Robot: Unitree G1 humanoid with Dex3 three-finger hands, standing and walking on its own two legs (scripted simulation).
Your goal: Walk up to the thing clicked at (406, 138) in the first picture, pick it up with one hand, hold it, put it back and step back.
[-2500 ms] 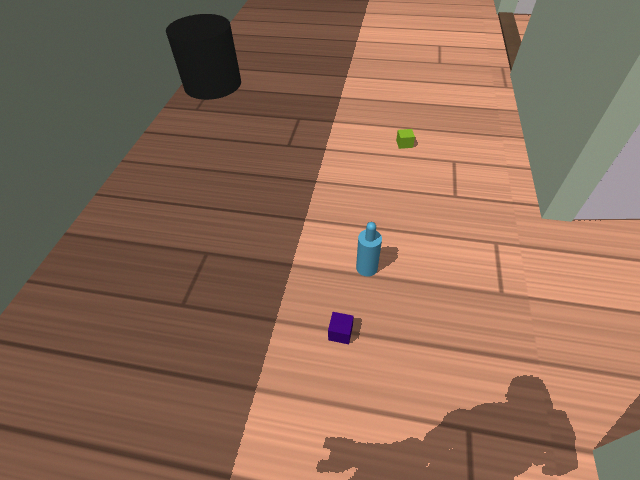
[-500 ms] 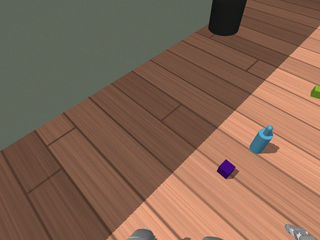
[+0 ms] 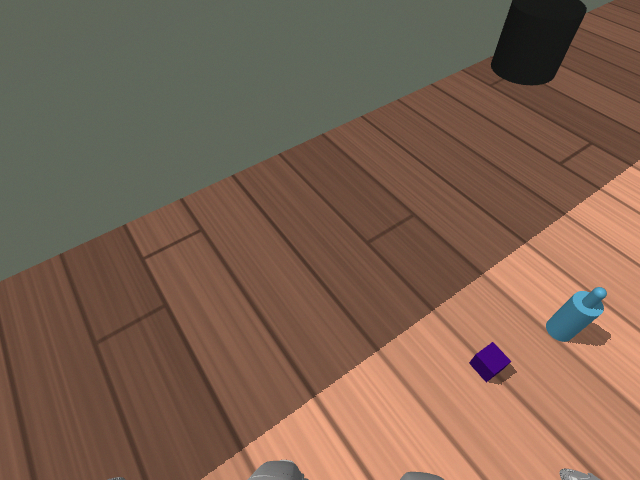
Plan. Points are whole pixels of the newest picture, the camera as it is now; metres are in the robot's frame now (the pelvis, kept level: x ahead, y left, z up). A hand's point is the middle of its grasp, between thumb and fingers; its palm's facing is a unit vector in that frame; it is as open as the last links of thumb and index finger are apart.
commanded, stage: walk up
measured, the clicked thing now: out of the picture +1.05 -1.44 -0.71
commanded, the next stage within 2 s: stand in 0.46 s
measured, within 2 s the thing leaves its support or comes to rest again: neither
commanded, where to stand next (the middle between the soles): +0.05 +0.00 m, yaw +1 degrees
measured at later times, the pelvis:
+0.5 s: pelvis +0.00 -0.01 +0.02, yaw +3 degrees
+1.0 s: pelvis +0.00 -0.02 +0.03, yaw +1 degrees
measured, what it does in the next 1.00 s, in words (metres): stands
